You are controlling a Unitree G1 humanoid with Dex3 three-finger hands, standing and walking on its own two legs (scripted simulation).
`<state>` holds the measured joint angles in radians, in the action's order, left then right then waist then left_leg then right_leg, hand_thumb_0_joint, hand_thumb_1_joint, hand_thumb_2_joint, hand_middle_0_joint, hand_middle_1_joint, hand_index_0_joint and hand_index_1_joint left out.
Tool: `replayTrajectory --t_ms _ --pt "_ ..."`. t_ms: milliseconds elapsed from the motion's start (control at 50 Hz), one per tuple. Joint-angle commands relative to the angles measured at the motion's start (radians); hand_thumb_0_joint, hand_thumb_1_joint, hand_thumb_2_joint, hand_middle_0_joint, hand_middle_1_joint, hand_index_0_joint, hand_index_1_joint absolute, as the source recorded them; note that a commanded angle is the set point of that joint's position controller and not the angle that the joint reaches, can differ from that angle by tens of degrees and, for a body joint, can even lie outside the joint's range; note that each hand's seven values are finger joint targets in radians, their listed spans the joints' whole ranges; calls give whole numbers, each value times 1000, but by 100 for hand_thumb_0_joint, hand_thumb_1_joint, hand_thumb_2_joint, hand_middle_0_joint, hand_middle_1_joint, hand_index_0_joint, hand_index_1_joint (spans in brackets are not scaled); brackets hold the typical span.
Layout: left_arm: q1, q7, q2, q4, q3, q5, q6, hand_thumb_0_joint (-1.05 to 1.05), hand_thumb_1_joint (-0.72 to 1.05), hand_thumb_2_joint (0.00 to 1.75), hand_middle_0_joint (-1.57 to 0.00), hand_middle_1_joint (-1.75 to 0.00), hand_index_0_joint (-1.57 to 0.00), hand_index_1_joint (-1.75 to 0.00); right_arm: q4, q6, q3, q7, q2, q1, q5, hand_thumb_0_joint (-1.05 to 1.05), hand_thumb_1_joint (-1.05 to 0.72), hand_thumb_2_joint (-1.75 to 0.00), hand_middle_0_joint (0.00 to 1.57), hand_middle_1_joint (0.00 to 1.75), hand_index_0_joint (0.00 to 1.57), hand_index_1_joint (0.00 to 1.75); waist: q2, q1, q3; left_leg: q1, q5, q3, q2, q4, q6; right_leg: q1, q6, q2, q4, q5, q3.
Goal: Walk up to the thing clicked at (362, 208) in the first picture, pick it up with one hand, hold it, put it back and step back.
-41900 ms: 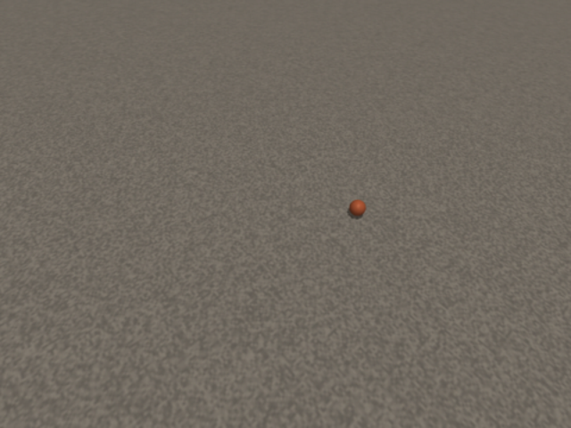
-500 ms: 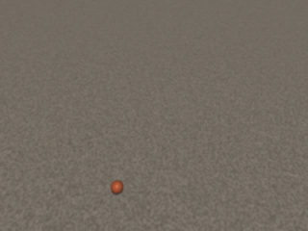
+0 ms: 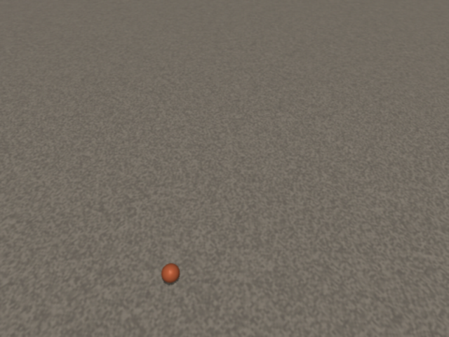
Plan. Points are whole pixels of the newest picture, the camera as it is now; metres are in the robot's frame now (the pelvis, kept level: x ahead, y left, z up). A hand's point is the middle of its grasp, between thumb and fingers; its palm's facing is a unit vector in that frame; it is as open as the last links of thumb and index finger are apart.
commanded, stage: rise first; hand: left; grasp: from above
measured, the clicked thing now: (170, 272) +0.50 +0.23 -0.74
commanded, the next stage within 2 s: none
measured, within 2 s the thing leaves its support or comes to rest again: neither
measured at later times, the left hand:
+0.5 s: hand out of the picture +0.14 +0.26 -0.18, palm faces -0.08 -0.92 -0.39, open 11.9 cm
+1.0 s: hand out of the picture +0.13 +0.28 -0.27, palm faces -0.29 -0.79 -0.54, open 14.0 cm
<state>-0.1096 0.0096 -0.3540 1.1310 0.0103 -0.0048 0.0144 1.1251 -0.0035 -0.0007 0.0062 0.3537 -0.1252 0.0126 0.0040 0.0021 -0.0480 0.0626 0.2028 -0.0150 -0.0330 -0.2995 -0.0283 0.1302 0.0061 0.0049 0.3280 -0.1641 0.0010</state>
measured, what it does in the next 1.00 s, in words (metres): lowers itself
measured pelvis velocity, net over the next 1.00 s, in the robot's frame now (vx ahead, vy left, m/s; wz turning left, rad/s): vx -0.02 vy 0.02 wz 0.03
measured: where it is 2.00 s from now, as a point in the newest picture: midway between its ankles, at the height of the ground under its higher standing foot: outside the picture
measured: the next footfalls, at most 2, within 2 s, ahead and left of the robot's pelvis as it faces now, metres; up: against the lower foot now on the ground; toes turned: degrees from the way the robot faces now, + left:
none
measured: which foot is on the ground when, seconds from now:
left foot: down 0.00-1.00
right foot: down 0.00-1.00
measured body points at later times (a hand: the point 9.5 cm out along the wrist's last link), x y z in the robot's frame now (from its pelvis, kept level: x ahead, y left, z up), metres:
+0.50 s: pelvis -0.01 +0.01 -0.03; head +0.04 +0.02 +0.41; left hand +0.14 +0.31 -0.15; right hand +0.11 -0.24 -0.15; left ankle -0.02 +0.14 -0.75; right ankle +0.01 -0.11 -0.75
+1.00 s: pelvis -0.02 +0.02 -0.12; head +0.09 +0.04 +0.31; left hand +0.15 +0.32 -0.23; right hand +0.17 -0.22 -0.21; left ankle -0.02 +0.14 -0.75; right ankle +0.01 -0.11 -0.75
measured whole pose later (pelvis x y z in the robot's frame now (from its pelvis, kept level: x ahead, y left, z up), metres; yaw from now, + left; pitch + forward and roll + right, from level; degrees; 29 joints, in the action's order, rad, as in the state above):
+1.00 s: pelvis -0.02 +0.02 -0.12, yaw +2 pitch +21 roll -2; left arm -0.16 -0.05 -0.33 0.51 -0.05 -0.38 -0.18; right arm 0.53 -0.17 -0.01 -0.01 0.25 -0.19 0.00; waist 0.00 0.04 0.15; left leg 1.05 0.60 0.03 0.00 -1.28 0.00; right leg 1.07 -0.02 -0.03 1.23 -0.53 -0.02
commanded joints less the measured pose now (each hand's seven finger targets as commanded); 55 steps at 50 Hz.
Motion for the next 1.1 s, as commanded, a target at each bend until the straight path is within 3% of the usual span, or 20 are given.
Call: replayTrajectory --t_ms 0,60,80,100,120,140,160,180,200,220,260,360,420,500,640,660,720,840,940,1080 --pt "39 -20 -217 -59 -45 -3 20 0 90 90 -20 -30 -20 -30 -59 -22 -38 -15 205 32 -3 0 -90 -90 20 30 20 30 -10 2 61 14 -133 83 -105 44 43 -26 18 -129 -44 182 106" --pt "39 -19 -215 -62 -44 -1 19 0 90 90 -20 -30 -20 -30 -59 -24 -38 -15 210 32 -3 0 -90 -90 20 30 20 30 10 -1 67 10 -137 84 -107 44 41 -30 21 -129 -44 169 107" --pt "39 -19 -215 -62 -45 -2 20 0 82 95 -18 -38 -17 -38 -57 -24 -37 -15 206 30 -2 0 -95 -93 20 31 20 31 -1 -3 61 18 -134 85 -105 47 39 -28 19 -127 -46 158 104" --pt "390 -33 -20 -413 -41 43 109 0 74 97 -23 -46 -20 -46 -340 -75 7 -33 31 29 -70 0 -101 -93 20 30 20 30 1 113 -8 183 -3 -38 48 -48 49 166 -5 -18 -1 41 3" --pt "457 -39 -92 -329 -72 37 97 0 66 96 -23 -54 -19 -54 -288 -79 3 -42 57 -19 -70 0 -95 -91 20 30 20 30 -41 75 34 183 26 -38 47 -61 55 100 -12 -22 -2 -17 -3" --pt "264 -43 -218 -174 -141 5 63 0 58 93 -20 -62 -19 -62 -284 -73 -23 -50 100 -56 -71 0 -94 -91 20 30 20 30 -28 42 28 207 20 -40 47 -77 50 108 -4 -14 17 -37 -11" --pt "201 -29 -229 -72 -162 -24 37 0 50 91 -20 -70 -20 -70 -294 -66 -36 -49 96 -68 -62 0 -95 -91 20 30 20 30 -50 33 70 242 1 -33 53 -118 52 124 0 -20 48 -26 -11" --pt "289 -7 -208 -99 -153 -43 36 0 42 92 -17 -77 -17 -77 -328 -67 -43 -47 86 -74 -54 0 -92 -90 20 30 20 30 -70 37 88 268 -9 -28 49 -159 55 148 1 -18 94 -5 -15" --pt "298 4 -232 -135 -176 -78 48 0 34 92 -16 -84 -16 -84 -354 -74 -64 -48 89 -88 -39 0 -93 -91 20 30 20 30 -59 22 188 272 -39 -26 52 -196 54 127 -1 -24 137 43 -9" --pt "145 7 -223 -85 -197 -105 35 0 26 90 -14 -92 -16 -89 -361 -77 -74 -46 83 -116 -31 0 -93 -91 20 30 20 30 -17 -10 238 300 -81 -23 63 -227 46 111 4 -28 175 85 -11" --pt "74 5 -205 -165 -208 -128 15 0 10 91 -9 -101 -12 -98 -426 -83 -82 -39 75 -121 -32 0 -91 -90 20 30 20 30 31 -38 300 311 -110 -21 71 -252 37 105 12 -20 211 98 -11" --pt "63 -18 -137 -285 -173 -159 -98 0 -30 96 -7 -106 -8 -104 -524 -86 -87 -35 68 -94 -44 0 -90 -90 20 30 20 30 5 2 250 334 -100 3 53 -274 29 203 13 4 235 56 -34" --pt "86 -28 -124 -359 -163 -172 -125 0 -49 97 -7 -109 -7 -108 -550 -102 -85 -33 58 -98 -38 0 -87 -89 20 30 20 30 1 10 236 398 -58 10 44 -346 27 299 13 8 305 -1 -42" --pt "46 -34 -115 -491 -165 -191 -127 0 -53 97 -8 -107 -8 -107 -599 -127 -89 -29 44 -100 -34 0 -88 -89 20 30 20 30 4 14 275 486 12 9 48 -438 31 374 6 0 390 -60 -34" --pt "-81 -48 -108 -702 -162 -254 -165 0 -55 98 -8 -105 -8 -106 -658 -148 -93 -33 40 -98 -32 0 -89 -90 20 30 20 30 48 16 337 564 -6 42 29 -543 22 493 13 1 523 -62 -37" --pt "-108 -47 -92 -730 -143 -262 -174 0 -57 98 -9 -106 -8 -106 -658 -152 -93 -32 41 -106 -29 0 -90 -90 20 30 20 30 70 23 364 557 -43 55 19 -556 16 511 17 3 554 -43 -39" --pt "-138 -58 -96 -808 -148 -280 -200 0 -55 96 -8 -106 -8 -106 -683 -159 -92 -35 34 -103 -29 0 -90 -90 20 30 20 30 59 27 381 599 -30 51 23 -606 24 547 14 2 580 -50 -36" --pt "-69 -74 -101 -840 -125 -325 -212 0 -53 93 -7 -110 -9 -108 -696 -189 -83 -41 37 -99 -22 0 -91 -90 20 30 20 30 80 64 393 688 -39 71 10 -714 24 700 20 2 703 -77 -39" --pt "65 -93 -117 -738 -115 -419 -152 0 -54 94 -6 -111 -8 -110 -688 -216 -80 -24 49 -82 -16 0 -90 -90 20 30 20 30 81 68 424 855 67 75 24 -853 18 878 22 -4 866 -152 -39" --pt "273 -131 -200 -648 -120 -578 -64 0 -53 95 -6 -114 -8 -112 -640 -232 -97 -1 84 -73 -29 0 -89 -90 20 30 20 30 103 55 620 1042 103 58 49 -1061 22 1060 26 -10 1068 -154 -22"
